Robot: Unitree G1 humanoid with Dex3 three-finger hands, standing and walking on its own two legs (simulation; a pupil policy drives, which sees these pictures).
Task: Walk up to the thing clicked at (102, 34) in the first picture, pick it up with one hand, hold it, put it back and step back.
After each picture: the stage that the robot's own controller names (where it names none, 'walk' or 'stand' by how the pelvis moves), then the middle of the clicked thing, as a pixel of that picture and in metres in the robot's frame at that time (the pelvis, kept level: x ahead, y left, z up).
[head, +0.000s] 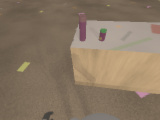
stand; (102, 35) +0.85 -0.07 +0.07
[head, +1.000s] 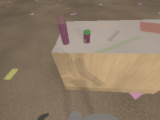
rise first; (86, 36) +0.74 +0.12 +0.10
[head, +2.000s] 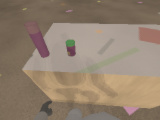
stand; (71, 48) +0.51 +0.20 +0.11
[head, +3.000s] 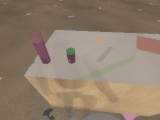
stand; (71, 55) +0.49 +0.20 +0.07
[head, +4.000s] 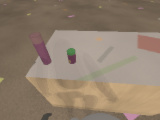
stand; (71, 56) +0.49 +0.19 +0.07
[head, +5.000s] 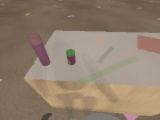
stand; (71, 57) +0.48 +0.20 +0.07
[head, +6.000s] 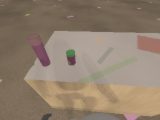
stand; (71, 57) +0.47 +0.19 +0.07
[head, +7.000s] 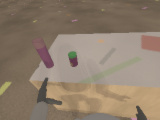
rise first; (73, 59) +0.47 +0.20 +0.07
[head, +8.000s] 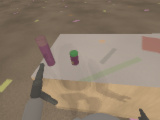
go down; (74, 58) +0.49 +0.20 +0.07
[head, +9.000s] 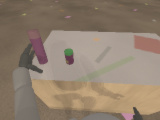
go down; (69, 56) +0.48 +0.19 +0.08
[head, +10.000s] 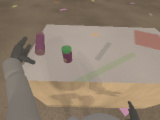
go down; (67, 54) +0.47 +0.19 +0.09
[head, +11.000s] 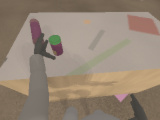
close in; (56, 45) +0.49 +0.21 +0.13
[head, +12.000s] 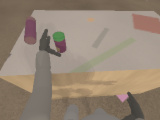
close in; (60, 42) +0.50 +0.19 +0.14
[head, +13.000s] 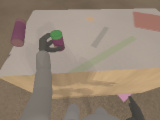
lift; (58, 41) +0.51 +0.21 +0.15
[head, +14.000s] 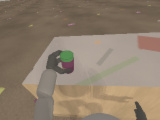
lift; (67, 62) +0.31 +0.15 +0.23
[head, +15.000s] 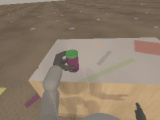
lift; (72, 61) +0.32 +0.14 +0.23
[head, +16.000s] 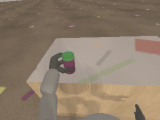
hold; (69, 63) +0.32 +0.16 +0.21
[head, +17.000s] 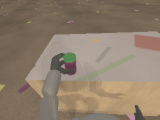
crouch; (70, 64) +0.32 +0.15 +0.19
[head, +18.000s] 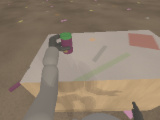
crouch; (67, 43) +0.44 +0.17 +0.25
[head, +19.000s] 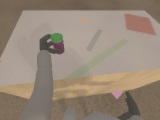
lower; (58, 44) +0.50 +0.19 +0.11
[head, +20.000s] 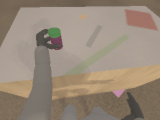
lower; (56, 39) +0.52 +0.19 +0.14
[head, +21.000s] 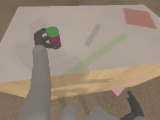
lower; (54, 38) +0.52 +0.20 +0.14
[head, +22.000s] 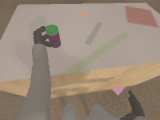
lower; (54, 37) +0.53 +0.19 +0.15
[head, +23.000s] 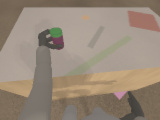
draw back; (57, 39) +0.52 +0.19 +0.15
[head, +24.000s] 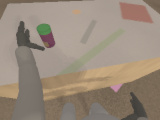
sink last; (47, 36) +0.52 +0.21 +0.15
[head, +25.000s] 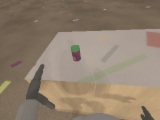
sink last; (76, 53) +0.50 +0.18 +0.13
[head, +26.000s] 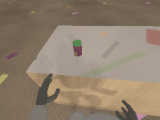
stand; (77, 48) +0.53 +0.18 +0.12
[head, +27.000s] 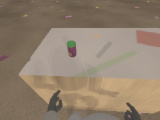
stand; (72, 49) +0.53 +0.19 +0.13
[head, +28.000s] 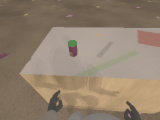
stand; (73, 48) +0.53 +0.18 +0.12
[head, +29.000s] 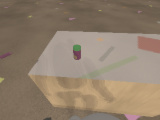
stand; (77, 52) +0.54 +0.17 +0.08
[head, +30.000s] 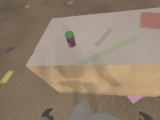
walk; (70, 39) +0.60 +0.22 +0.09
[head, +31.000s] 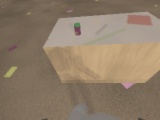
walk; (77, 29) +0.86 +0.25 +0.09
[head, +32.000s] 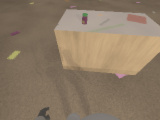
stand; (84, 18) +1.11 +0.18 +0.09
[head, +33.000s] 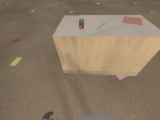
stand; (81, 23) +1.10 +0.21 +0.07
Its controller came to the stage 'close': yes
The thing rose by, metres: 0.19
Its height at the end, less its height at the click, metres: +0.00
